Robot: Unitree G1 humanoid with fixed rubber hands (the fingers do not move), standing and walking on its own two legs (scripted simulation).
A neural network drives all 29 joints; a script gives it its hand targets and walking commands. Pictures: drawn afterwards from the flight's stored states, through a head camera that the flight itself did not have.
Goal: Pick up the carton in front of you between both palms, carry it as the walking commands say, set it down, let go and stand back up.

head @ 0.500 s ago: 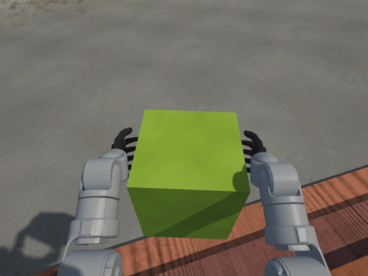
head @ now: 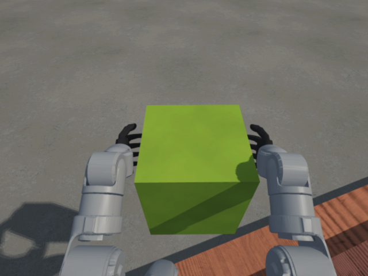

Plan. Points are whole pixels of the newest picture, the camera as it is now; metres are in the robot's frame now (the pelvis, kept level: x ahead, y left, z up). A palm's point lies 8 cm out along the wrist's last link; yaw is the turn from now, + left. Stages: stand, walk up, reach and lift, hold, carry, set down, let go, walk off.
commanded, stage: carry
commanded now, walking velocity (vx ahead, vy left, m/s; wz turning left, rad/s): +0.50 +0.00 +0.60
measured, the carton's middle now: (192, 172) +0.34 +0.05 +0.03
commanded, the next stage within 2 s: none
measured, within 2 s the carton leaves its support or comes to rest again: neither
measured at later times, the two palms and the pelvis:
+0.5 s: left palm (143, 112) +0.71 +0.27 -0.11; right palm (216, 110) +0.75 -0.02 -0.10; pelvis +0.39 +0.08 -0.17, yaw +13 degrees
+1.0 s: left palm (125, 89) +1.00 +0.45 -0.21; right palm (178, 80) +1.14 +0.18 -0.22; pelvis +0.78 +0.17 -0.28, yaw +23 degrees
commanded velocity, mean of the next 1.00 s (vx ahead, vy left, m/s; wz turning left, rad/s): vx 0.50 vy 0.00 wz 0.40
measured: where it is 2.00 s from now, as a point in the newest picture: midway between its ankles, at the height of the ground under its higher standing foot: (160, 146)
